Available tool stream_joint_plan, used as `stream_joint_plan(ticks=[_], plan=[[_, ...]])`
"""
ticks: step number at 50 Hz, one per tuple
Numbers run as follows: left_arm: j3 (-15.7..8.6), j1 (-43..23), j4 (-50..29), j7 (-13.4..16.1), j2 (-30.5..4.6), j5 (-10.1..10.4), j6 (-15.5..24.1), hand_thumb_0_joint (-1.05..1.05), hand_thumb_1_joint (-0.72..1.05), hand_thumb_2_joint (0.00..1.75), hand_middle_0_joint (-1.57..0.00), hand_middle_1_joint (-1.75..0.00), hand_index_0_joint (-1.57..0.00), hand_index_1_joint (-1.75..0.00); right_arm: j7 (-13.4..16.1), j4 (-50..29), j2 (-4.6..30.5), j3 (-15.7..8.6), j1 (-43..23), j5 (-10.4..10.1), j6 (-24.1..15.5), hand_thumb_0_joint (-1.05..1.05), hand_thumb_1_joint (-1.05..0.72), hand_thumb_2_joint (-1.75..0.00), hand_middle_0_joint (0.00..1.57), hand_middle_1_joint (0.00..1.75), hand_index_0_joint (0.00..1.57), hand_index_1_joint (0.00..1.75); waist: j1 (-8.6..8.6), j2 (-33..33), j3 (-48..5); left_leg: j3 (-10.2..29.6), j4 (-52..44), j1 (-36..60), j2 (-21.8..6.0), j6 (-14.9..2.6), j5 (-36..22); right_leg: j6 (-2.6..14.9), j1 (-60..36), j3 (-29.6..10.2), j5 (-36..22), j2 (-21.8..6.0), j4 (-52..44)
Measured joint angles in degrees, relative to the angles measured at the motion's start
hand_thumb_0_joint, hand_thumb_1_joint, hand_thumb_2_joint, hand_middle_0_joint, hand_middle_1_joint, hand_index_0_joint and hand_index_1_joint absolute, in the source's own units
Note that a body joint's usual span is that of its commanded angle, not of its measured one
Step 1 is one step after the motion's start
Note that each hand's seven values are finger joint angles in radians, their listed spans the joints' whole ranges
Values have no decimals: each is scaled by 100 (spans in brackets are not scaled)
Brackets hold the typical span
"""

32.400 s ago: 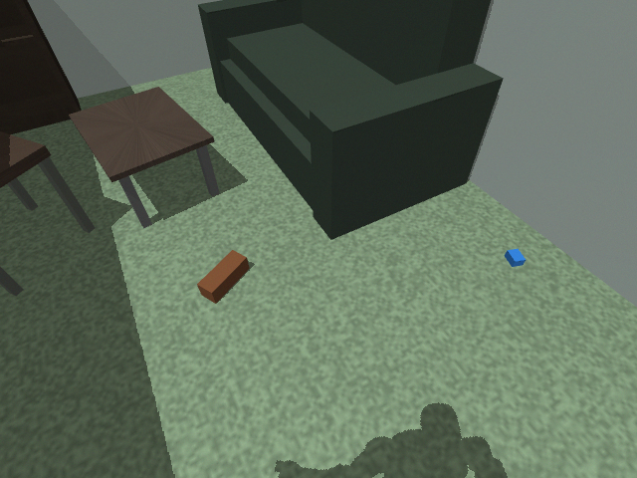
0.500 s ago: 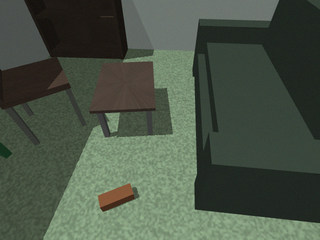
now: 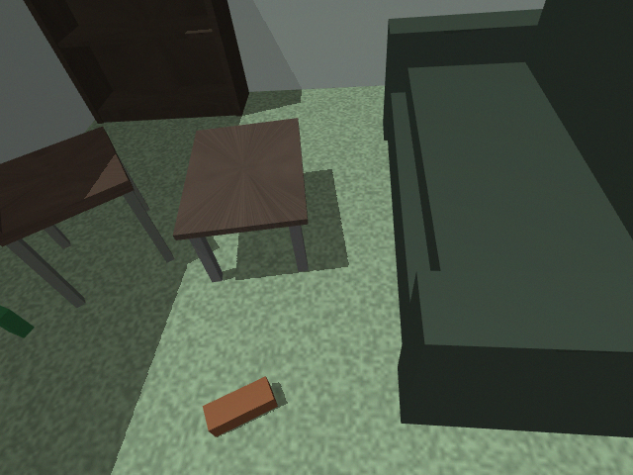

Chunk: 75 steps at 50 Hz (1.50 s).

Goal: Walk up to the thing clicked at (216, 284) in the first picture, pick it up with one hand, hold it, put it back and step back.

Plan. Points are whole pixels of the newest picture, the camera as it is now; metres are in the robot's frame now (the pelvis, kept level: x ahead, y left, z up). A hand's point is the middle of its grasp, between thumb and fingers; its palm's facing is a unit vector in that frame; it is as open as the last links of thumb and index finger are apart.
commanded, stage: walk up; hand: left
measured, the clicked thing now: (241, 406) +0.44 +0.33 -0.73
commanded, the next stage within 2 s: stand in 1.58 s
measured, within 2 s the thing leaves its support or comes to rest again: neither
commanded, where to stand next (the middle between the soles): +0.09 +0.04 m, yaw -3 degrees
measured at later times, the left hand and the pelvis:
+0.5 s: hand out of the picture +0.06 +0.31 -0.17, palm faces -0.15 -0.93 -0.34, open 7.4 cm; pelvis -0.05 +0.04 -0.01, yaw -6 degrees
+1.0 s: hand out of the picture +0.05 +0.32 -0.17, palm faces -0.05 -0.92 -0.39, open 7.4 cm; pelvis -0.02 +0.04 -0.02, yaw -5 degrees
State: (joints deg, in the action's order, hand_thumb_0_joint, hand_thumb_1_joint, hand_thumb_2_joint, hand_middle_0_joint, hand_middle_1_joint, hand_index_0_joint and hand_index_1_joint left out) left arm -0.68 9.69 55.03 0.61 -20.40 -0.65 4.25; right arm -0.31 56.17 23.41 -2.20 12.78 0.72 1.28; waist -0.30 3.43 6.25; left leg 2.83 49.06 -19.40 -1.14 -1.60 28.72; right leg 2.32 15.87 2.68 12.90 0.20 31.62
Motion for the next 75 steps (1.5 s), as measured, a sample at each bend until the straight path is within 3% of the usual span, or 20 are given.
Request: stream_joint_plan(ticks=[5,10,12,15,19,23,27,28,31,35,39,44,47,48,52,58,63,66,69,75], plan=[[30,-288,-131,33,19,21,-229,1,90,90,-21,-30,-21,-30,40,-62,-53,11,-310,-61,52,1,-91,-90,20,30,20,30,0,-144,171,-53,-81,-268,-53,81,-304,-91,226,-165,98,-119,309],[-27,-616,-399,27,-125,19,-524,1,90,90,-21,-30,-21,-30,91,-144,-99,-9,-372,-52,-12,1,-91,-90,21,30,20,30,-59,-408,252,-316,-708,-38,80,86,-953,-254,763,-258,296,-249,940],[-80,-790,-426,45,-245,92,-627,1,90,90,-21,-30,-21,-30,125,-115,-194,-38,-378,25,-73,0,-91,-90,21,30,20,30,-74,-667,358,-426,-763,-29,209,130,-861,-230,1006,-451,456,-307,1377],[-151,-866,-390,130,-329,119,-724,1,90,90,-21,-30,-21,-30,98,-110,-306,8,-359,93,-97,1,-91,-90,21,30,20,30,-93,-780,474,-447,-651,-124,125,62,-885,-122,1249,-873,1610,190,2551],[-198,-700,-300,58,-372,117,-755,1,91,90,-20,-29,-20,-29,149,-163,-343,19,-279,123,-183,1,-91,-90,21,30,20,30,-103,-788,409,-471,-959,-172,-17,50,-1144,-113,1231,-996,1605,425,3422],[-217,-280,-126,-72,-397,57,-687,1,91,90,-20,-29,-20,-29,107,-242,-275,-22,-203,158,-316,1,-90,-90,21,31,20,30,-80,-794,211,-651,-1182,-127,-117,54,-1265,-225,647,-938,1536,163,2542],[-217,177,106,-182,-398,-40,-558,1,91,90,-20,-29,-20,-29,-50,-434,-127,-99,-27,237,-310,1,-90,-90,21,31,21,30,-113,-650,-56,-812,-1193,-9,-300,-6,-1201,-227,23,-600,2109,-20,1335],[-223,265,146,-195,-395,-53,-501,1,91,90,-20,-29,-20,-29,-84,-467,-76,-118,21,246,-283,1,-90,-90,21,31,21,30,-119,-593,-109,-834,-1163,11,-349,-8,-1174,-188,-133,-500,2027,-37,967],[-260,408,191,-187,-273,-93,-298,1,91,90,-20,-30,-20,-29,-124,-434,127,-183,188,194,-137,1,-90,-90,21,31,20,30,-198,-166,-127,-527,-815,8,-529,-33,-845,-178,-572,-189,756,150,263],[-271,798,37,-163,-227,-127,-160,1,90,90,-21,-30,-21,-30,-126,-210,136,-167,297,114,8,1,-91,-90,21,30,20,30,132,-154,-378,-98,302,-376,-44,22,-286,-70,-738,-360,835,74,119],[-248,972,17,-146,-211,-60,-136,1,90,90,-21,-30,-21,-30,-171,-280,161,-154,285,41,-149,1,-91,-90,21,30,20,30,156,-67,-309,31,381,-751,34,115,-659,-143,-1049,-321,679,-38,-301],[-214,881,-72,-98,-303,-19,-214,1,90,90,-21,-30,-21,-30,-164,-239,52,-80,110,-29,-198,1,-91,-90,20,30,20,30,210,-94,-96,-126,-831,-601,-84,198,-1367,-284,-1064,-221,873,-121,-112],[-182,691,-149,-52,-369,84,-363,1,90,90,-21,-30,-21,-30,-82,-196,-77,-48,-32,-37,-263,1,-91,-90,21,30,20,30,209,-269,39,-272,-1571,-200,58,168,-2114,-358,-803,-195,1324,-259,630],[-185,552,-143,-20,-378,134,-416,1,90,90,-21,-30,-21,-30,-45,-180,-162,-39,-141,-12,-276,1,-91,-90,21,30,20,30,213,-417,157,-336,-1501,-211,158,149,-2059,-322,-657,-299,1393,-349,975],[-89,140,-186,43,-276,221,-564,1,91,90,-20,-29,-20,-29,9,-281,-367,91,-491,-10,-285,1,-91,-90,21,30,20,30,169,-518,371,-329,-1396,-329,110,81,-2009,-121,-28,-662,1951,-49,2056],[-115,-6,-92,-59,-223,148,-575,1,91,90,-20,-29,-20,-29,-13,-467,-427,133,-849,62,-179,1,-90,-90,21,31,20,30,131,-585,244,-381,-1453,-533,-32,131,-2142,-83,297,-534,1796,-69,2000],[-231,155,72,-62,-100,7,-489,1,91,90,-21,-30,-21,-30,-5,-521,-158,7,-986,54,13,1,-90,-90,21,31,21,30,109,-186,161,-179,-1021,-849,-269,190,-1912,-147,-10,-113,1075,77,1063],[-261,374,78,-71,-115,-121,-513,1,90,90,-21,-30,-21,-30,49,-383,-134,-56,-823,16,99,1,-91,-90,21,30,20,30,266,-320,4,109,-190,-1038,164,173,-647,-78,72,-205,1080,-63,1087],[-278,468,131,-29,-71,-148,-499,1,90,90,-21,-30,-21,-30,27,-275,-18,-94,-646,-48,54,1,-91,-90,21,30,20,30,311,-340,-33,239,549,-971,431,127,-515,-92,16,-254,895,-180,788],[-296,549,-88,-131,-91,-187,-297,1,90,90,-21,-30,-21,-30,-69,-48,54,-63,-91,7,-61,1,-91,-90,20,30,20,30,267,-217,-188,-122,-402,-25,251,155,-131,-96,-131,36,790,-241,399]])
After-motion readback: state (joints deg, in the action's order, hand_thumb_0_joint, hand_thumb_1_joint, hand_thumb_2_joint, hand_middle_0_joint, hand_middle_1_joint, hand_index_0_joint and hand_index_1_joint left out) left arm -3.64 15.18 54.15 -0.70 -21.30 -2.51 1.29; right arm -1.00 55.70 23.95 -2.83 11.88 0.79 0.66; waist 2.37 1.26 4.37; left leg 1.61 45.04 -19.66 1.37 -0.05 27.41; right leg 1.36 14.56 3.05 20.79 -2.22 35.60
